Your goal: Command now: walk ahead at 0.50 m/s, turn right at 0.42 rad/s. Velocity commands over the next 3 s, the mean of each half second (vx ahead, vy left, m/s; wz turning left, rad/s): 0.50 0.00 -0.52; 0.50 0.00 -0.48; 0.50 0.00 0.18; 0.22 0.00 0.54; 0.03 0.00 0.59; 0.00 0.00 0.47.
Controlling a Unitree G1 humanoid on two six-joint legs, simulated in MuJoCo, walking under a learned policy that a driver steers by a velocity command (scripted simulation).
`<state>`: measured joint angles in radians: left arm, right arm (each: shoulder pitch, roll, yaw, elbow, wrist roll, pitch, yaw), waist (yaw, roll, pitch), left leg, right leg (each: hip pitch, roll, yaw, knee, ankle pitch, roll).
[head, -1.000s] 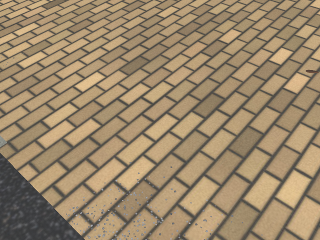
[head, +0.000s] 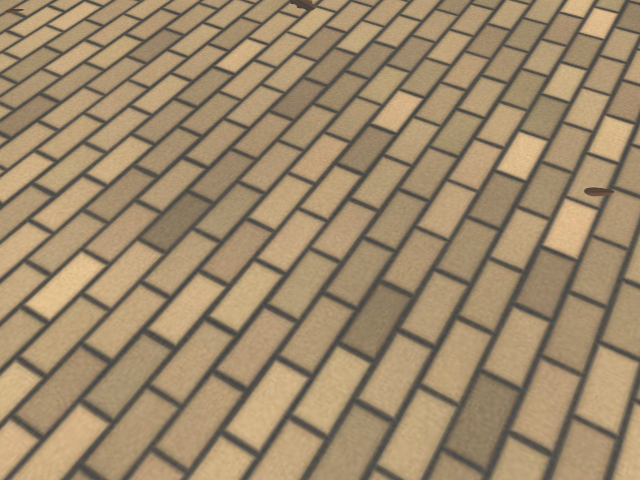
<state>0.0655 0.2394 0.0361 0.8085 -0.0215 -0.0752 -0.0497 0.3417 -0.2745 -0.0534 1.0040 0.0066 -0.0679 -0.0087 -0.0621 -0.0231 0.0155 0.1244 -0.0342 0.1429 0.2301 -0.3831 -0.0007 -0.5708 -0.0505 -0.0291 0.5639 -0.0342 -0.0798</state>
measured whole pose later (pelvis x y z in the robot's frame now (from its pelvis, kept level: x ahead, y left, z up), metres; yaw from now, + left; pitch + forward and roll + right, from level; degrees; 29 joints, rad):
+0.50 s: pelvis +0.30 -0.02 +0.01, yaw -16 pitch +3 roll -1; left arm 0.39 0.29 0.08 0.79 -0.02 -0.04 0.02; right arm -0.01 -0.28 -0.04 0.76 0.00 -0.13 0.02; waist 0.08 0.04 0.01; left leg -0.50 0.00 -0.08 0.44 0.01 -0.01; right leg -0.05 0.11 0.21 0.42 -0.39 -0.06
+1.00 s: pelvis +0.54 -0.11 +0.01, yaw -31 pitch +2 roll +2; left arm 0.07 0.25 0.04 0.60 -0.02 -0.04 -0.04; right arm 0.36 -0.30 -0.06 0.92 0.03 -0.07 0.01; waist -0.11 -0.03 0.03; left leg 0.08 0.02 0.18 0.25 -0.36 -0.03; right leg -0.57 -0.06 -0.01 0.59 -0.10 -0.06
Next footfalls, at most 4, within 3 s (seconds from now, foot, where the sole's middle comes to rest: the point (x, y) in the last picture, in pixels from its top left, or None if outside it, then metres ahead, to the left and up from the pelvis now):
0.02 right None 0.20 -0.10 -0.76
0.52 left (303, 462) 0.51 0.05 -0.76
1.04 right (467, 390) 0.64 -0.31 -0.76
1.58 left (401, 256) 1.02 -0.23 -0.76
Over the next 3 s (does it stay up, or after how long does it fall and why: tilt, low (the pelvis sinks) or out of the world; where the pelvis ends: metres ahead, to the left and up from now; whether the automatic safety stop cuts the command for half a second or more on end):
stays up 1.02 -0.30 0.01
